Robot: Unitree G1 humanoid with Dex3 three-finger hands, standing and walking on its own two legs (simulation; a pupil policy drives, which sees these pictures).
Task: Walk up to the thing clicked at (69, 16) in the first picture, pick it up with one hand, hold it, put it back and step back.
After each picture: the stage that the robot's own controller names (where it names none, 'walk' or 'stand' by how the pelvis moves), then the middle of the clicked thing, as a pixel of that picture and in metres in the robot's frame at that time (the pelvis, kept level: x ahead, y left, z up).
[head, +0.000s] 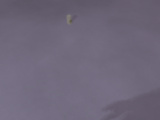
stand; (69, 19) +1.83 +0.19 -0.72
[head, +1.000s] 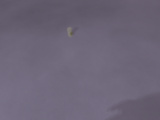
walk; (69, 32) +1.68 +0.30 -0.72
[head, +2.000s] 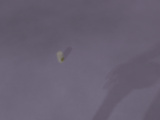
walk; (60, 57) +1.07 +0.32 -0.72
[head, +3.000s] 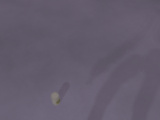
walk; (55, 98) +0.61 +0.24 -0.69
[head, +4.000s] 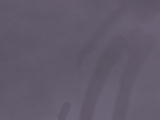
walk; out of the picture +0.36 +0.19 -0.70
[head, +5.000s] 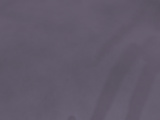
stand; out of the picture +0.31 +0.20 -0.72
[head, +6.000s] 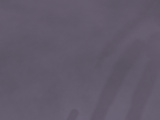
stand; out of the picture +0.33 +0.18 -0.72
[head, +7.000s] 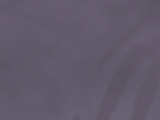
stand; out of the picture +0.31 +0.17 -0.72
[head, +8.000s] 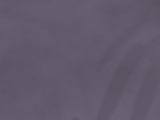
stand; out of the picture +0.31 +0.19 -0.73
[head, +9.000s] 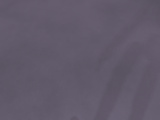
stand; out of the picture +0.30 +0.19 -0.73
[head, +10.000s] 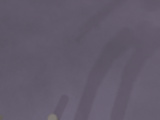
go down; out of the picture +0.32 +0.20 -0.67
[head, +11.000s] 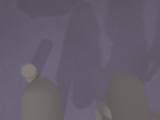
go down; (30, 73) +0.39 +0.22 -0.29
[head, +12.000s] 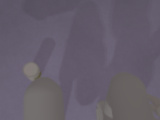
close in; (32, 72) +0.39 +0.21 -0.30
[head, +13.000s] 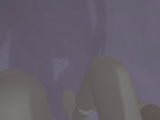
close in; out of the picture +0.38 +0.25 -0.22
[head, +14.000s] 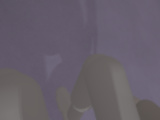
close; out of the picture +0.37 +0.25 -0.22
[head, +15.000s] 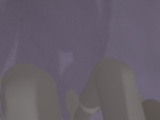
lift; out of the picture +0.32 +0.23 -0.20
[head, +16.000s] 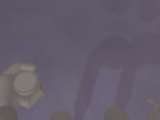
lift; (30, 88) +0.31 +0.18 +0.01
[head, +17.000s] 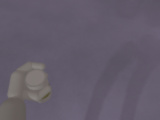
hold; (39, 86) +0.32 +0.17 +0.02
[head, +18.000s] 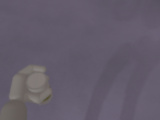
hold; (40, 88) +0.32 +0.17 +0.02
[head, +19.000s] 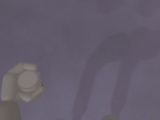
crouch; (32, 85) +0.34 +0.19 -0.04
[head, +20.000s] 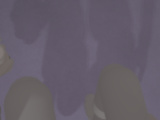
lower; out of the picture +0.40 +0.24 -0.14
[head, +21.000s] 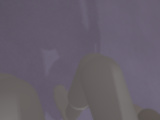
lower; out of the picture +0.39 +0.26 -0.22
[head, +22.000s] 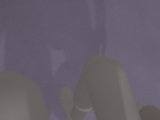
lower; out of the picture +0.38 +0.25 -0.21
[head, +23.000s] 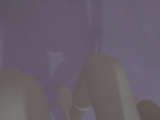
lower; out of the picture +0.37 +0.25 -0.22
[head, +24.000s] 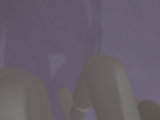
lower; out of the picture +0.37 +0.25 -0.22
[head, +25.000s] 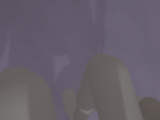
open; out of the picture +0.36 +0.24 -0.21
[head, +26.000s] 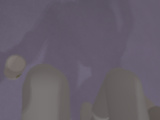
stand; (14, 68) +0.36 +0.22 -0.23
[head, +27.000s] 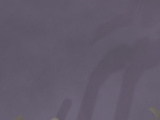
stand; out of the picture +0.32 +0.18 -0.61
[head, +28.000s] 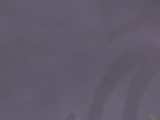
stand; out of the picture +0.32 +0.19 -0.67
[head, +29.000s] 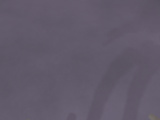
stand; out of the picture +0.31 +0.19 -0.67
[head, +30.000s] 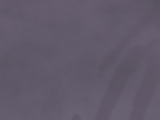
stand; out of the picture +0.33 +0.18 -0.72
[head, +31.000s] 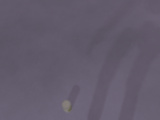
walk; (67, 106) +0.44 +0.17 -0.70
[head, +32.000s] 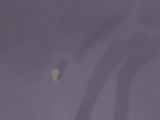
walk; (56, 75) +0.71 +0.22 -0.70
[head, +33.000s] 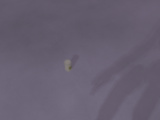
stand; (67, 65) +0.97 +0.20 -0.70
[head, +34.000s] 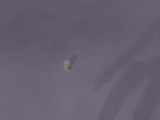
stand; (67, 65) +0.97 +0.19 -0.72
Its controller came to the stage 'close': yes
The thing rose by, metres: 0.72
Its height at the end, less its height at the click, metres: +0.00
